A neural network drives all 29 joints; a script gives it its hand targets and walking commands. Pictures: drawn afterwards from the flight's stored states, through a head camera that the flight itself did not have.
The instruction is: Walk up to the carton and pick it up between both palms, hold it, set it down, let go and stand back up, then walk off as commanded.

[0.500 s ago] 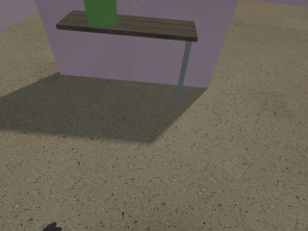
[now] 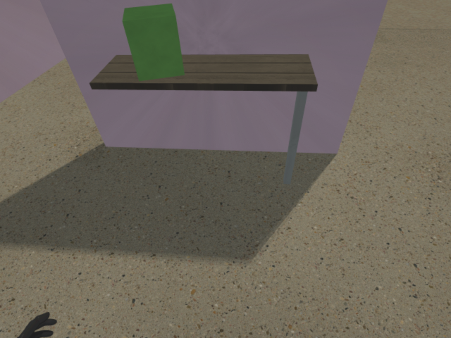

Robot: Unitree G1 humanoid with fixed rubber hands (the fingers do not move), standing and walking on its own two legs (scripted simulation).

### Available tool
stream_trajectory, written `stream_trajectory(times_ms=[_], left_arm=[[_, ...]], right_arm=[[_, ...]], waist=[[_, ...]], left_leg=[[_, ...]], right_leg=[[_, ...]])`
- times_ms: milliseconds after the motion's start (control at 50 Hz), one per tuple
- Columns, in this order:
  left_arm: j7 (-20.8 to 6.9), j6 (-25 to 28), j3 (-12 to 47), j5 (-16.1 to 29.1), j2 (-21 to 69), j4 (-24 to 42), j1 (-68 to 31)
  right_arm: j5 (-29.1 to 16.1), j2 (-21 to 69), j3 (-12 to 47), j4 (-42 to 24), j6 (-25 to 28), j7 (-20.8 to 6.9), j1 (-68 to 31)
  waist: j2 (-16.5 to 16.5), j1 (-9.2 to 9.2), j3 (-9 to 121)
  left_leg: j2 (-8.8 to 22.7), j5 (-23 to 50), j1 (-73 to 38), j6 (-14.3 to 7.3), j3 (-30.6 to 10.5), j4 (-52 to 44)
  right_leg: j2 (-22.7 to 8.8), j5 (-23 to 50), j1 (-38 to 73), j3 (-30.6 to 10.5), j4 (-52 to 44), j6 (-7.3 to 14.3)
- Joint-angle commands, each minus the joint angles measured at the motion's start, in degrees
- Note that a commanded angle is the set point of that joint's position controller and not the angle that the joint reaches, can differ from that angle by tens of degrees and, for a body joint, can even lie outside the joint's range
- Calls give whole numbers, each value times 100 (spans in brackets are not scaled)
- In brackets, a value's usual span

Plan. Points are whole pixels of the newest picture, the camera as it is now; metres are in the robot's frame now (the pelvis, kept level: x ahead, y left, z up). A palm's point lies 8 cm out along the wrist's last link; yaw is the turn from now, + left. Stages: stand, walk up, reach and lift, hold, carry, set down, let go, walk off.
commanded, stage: walk off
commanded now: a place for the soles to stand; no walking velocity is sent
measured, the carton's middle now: (155, 42) +1.34 +0.22 +0.04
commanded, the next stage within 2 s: stand in 0.16 s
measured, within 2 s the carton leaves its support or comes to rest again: neither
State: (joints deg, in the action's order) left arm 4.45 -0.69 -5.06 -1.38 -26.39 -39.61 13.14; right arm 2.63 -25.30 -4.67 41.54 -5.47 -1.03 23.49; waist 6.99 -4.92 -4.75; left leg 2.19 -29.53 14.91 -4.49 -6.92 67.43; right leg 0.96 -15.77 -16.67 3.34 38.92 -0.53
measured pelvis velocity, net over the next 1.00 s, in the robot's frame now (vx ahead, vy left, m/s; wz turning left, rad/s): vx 0.23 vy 0.12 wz -0.05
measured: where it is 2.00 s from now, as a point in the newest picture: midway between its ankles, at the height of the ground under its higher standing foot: outside the picture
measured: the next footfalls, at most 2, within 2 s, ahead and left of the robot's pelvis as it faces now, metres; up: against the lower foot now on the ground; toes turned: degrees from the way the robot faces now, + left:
left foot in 0.26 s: +0.30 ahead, +0.22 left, +0.00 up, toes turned -1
right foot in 0.48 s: +0.19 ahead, -0.01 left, +0.00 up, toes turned -4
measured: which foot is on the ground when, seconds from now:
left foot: up 0.00-0.24, down 0.26-1.00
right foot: down 0.00-0.24, up 0.26-0.46, down 0.48-1.00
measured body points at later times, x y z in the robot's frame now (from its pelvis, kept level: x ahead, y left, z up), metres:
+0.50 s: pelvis +0.18 +0.11 +0.02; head +0.22 +0.11 +0.46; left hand +0.30 +0.38 -0.11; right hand +0.29 -0.17 -0.09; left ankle +0.26 +0.22 -0.71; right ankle +0.15 +0.00 -0.71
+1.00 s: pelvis +0.23 +0.12 +0.03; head +0.25 +0.13 +0.48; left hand +0.31 +0.37 -0.12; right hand +0.33 -0.15 -0.10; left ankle +0.26 +0.22 -0.71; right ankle +0.15 +0.00 -0.71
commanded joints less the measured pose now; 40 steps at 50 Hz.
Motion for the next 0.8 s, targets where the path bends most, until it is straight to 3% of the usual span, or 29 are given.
stream_trajectory(times_ms=[0, 40, 120, 140, 160, 180, 200, 220, 240, 260, 280, 300, 320, 340, 360, 380, 400, 420, 460, 480, 500, 520, 540, 580, 640, 680, 700, 720, 780], left_arm=[[18, -111, -191, 12, -892, -46, 129], [28, -72, -201, -8, -880, 26, -40], [53, -2, -256, -103, -1053, 250, -553], [59, 8, -288, -137, -1091, 278, -791], [-212, 94, -281, 167, -709, 359, -1251], [-361, 87, -248, 144, -465, 183, -1150], [-456, -1, -145, 101, -119, 120, -1050], [-506, -30, -166, 96, -121, 94, -220], [-464, -99, -179, 171, -34, 209, 866], [-441, -193, -275, 234, -139, -62, 1475], [-477, -230, -275, 258, -134, -46, 1091], [-512, -316, -55, 323, 413, -179, 860], [-525, -319, -52, 292, 402, -101, 750], [-489, -333, 3, 263, 475, -30, 478], [-477, -292, -32, 286, 336, 37, 222], [-466, -241, -149, 267, -61, 71, 34], [-443, -223, -108, 292, -75, -56, -78], [-410, -244, -103, 279, -33, -224, 152], [-377, -188, -70, 182, 96, -423, 115], [-353, -142, -113, 103, -159, -428, -34], [-361, -82, -111, 97, -189, -350, -384], [-443, -10, -28, 133, 84, -313, -551], [-479, -20, 77, 88, 480, -498, -682], [-493, -51, 112, 146, 616, -672, -544], [-447, -76, 124, 175, 500, -913, -112], [-459, -126, 106, 184, 490, -1073, -9], [-421, -147, 66, 153, 377, -1109, -107], [-400, -155, 45, 160, 402, -1113, -233], [-434, -153, 77, 142, 459, -1207, -254]], right_arm=[[14, -475, 22, -878, 149, -41, -243], [-22, -554, -8, -803, 178, -26, -110], [26, -707, -162, -956, 50, -37, -170], [42, -683, -191, -984, -2, -32, -114], [-502, -237, 20, -874, 237, -30, -312], [-561, 195, 145, -503, 297, -55, 240], [-486, 51, 119, -233, 412, -23, 768], [-255, -676, -33, -279, 595, 26, 815], [-174, -1421, -171, -736, 755, 52, 213], [-146, -1451, -172, -1102, 766, 84, -654], [-157, -993, -104, -1313, 732, 145, -1240], [-270, -403, 57, -1059, 686, 168, -1206], [-286, -293, 105, -945, 656, 216, -1182], [-267, -450, 69, -815, 649, 193, -1113], [-200, -668, -19, -738, 580, 177, -1047], [-152, -587, -18, -725, 531, 210, -907], [-169, -386, 30, -716, 516, 218, -729], [-175, -180, 70, -620, 485, 215, -756], [-289, -181, 74, -390, 439, 270, -641], [-345, 32, 146, -411, 455, 227, -669], [-365, 109, 218, -398, 485, 189, -904], [-337, 130, 226, -384, 422, 211, -1618], [-331, 460, 339, -250, 386, 140, -1411], [-267, 244, 308, 60, 421, 58, -1257], [-250, 261, 329, 324, 510, 112, -1434], [-249, 289, 369, 511, 509, 88, -1348], [-280, 421, 392, 621, 514, 90, -1423], [-247, 318, 366, 660, 527, 79, -1555], [-224, 351, 382, 841, 474, 84, -1761]], waist=[[-2219, 171, -1144], [-1725, 65, -963], [-1147, -240, -737], [-1233, -373, -734], [-2152, -107, -716], [-2258, -107, -163], [-1349, -307, 261], [530, -248, 438], [2334, 338, 634], [1695, 847, 715], [728, 870, 508], [648, 809, 864], [999, 752, 740], [1130, 663, 682], [1165, 522, 713], [1112, 328, 719], [785, 213, 694], [549, 340, 988], [-249, 438, 858], [-1029, 425, 877], [-1397, 442, 575], [-1264, 560, 166], [-1357, 396, 162], [-1302, 406, 442], [-1082, 561, 564], [-898, 516, 788], [-1004, 535, 674], [-759, 549, 578], [-594, 604, 588]], left_leg=[[139, -210, 2272, 26, -648, 1016], [209, -64, 2195, 105, -632, 695], [23, 763, 1077, 238, -125, -197], [45, 988, 654, 265, -95, -733], [472, 1268, 345, 357, 695, -2548], [69, 2450, -694, 511, 1336, -3028], [-156, 2475, -953, 695, 1453, -3418], [356, 1961, -890, 612, 103, -4057], [1578, 1781, -283, 264, -2938, -5061], [1880, 240, 353, -142, -3189, -5543], [1678, -268, 311, -193, -2443, -5347], [1361, 688, 16, -148, -1990, -5240], [1132, 1059, -113, -182, -1760, -5079], [1005, 1561, -141, -226, -1580, -4958], [914, 2030, -428, -237, -1058, -4701], [1080, 2816, -1107, -291, -832, -4475], [1275, 3683, -1185, -289, -849, -4420], [1297, 3911, -1471, -221, -843, -4295], [944, 3921, -978, 50, -467, -4026], [601, 3549, -321, 202, -29, -3823], [230, 3173, -335, 318, 476, -3863], [79, 2365, -810, 330, 661, -4154], [171, 2656, -1149, 264, 535, -4465], [343, 3479, -1111, 139, 411, -4271], [449, 4729, -1356, -13, 458, -4172], [421, 4763, -1522, -5, 418, -4212], [424, 4725, -1250, -4, 409, -4194], [359, 4610, -1256, 13, 492, -4218], [315, 4515, -1161, 42, 553, -4353]], right_leg=[[-2136, -2782, -69, -3210, -2703, 1474], [-1997, -1888, 101, -2881, -2502, 1416], [-1637, -2266, -762, -2066, -2594, 1061], [-1498, -2362, -1174, -1755, -2470, 894], [-1343, -1105, -1063, -400, -1949, 351], [-879, -941, -1037, -166, -1346, 250], [-510, -916, -528, 71, 39, 203], [-144, -2210, -668, -5, 1967, 33], [371, -2882, -765, -1006, 2781, -138], [97, -2308, -302, -1591, 3194, -11], [-123, -1746, -581, -1230, 3488, -56], [-53, -1156, -550, -885, 3378, 6], [-211, -1297, -458, -765, 2873, -35], [-295, -1522, -304, -680, 2132, -65], [-292, -1979, -218, -612, 1271, -16], [-341, -2487, -395, -590, 433, 81], [-291, -2451, -219, -499, 89, 78], [-222, -1939, 146, -412, -791, 123], [-190, 364, 1114, -434, -2200, 198], [-680, 1018, 1603, -1044, -2323, 314], [-1227, 1705, 1329, -1524, -2404, 498], [-1214, 2266, 461, -1364, -2092, 576], [-1009, 2206, 319, -1081, -1847, 502], [-655, 1756, 1049, -549, -1919, 266], [-679, 2507, 1166, -565, -1750, 165], [-589, 2113, 1227, -491, -1787, 112], [-582, 2047, 1365, -479, -1898, 94], [-631, 2078, 1338, -476, -1958, 126], [-673, 2029, 1407, -434, -1990, 87]])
